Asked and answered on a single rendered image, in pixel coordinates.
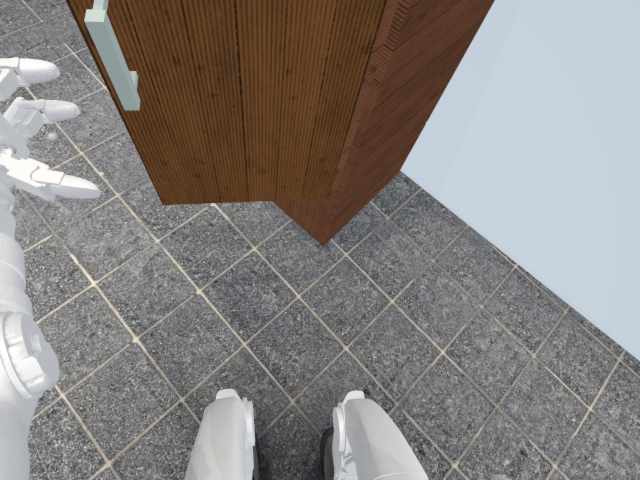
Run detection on cupboard door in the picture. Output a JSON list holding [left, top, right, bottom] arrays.
[[66, 0, 388, 205]]

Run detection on robot right thigh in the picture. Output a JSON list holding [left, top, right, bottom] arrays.
[[333, 398, 428, 480]]

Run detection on left robot hand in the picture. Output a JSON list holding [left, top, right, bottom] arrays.
[[0, 57, 100, 201]]

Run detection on handle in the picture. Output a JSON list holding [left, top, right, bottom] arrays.
[[84, 0, 140, 111]]

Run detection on robot left upper arm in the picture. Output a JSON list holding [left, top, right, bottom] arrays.
[[0, 311, 60, 480]]

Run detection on robot thigh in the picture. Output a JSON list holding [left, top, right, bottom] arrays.
[[184, 396, 255, 480], [333, 398, 428, 480]]

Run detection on robot left thigh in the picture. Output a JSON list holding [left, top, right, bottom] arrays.
[[184, 396, 255, 480]]

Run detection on robot left forearm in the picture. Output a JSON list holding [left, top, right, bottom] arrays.
[[0, 182, 33, 318]]

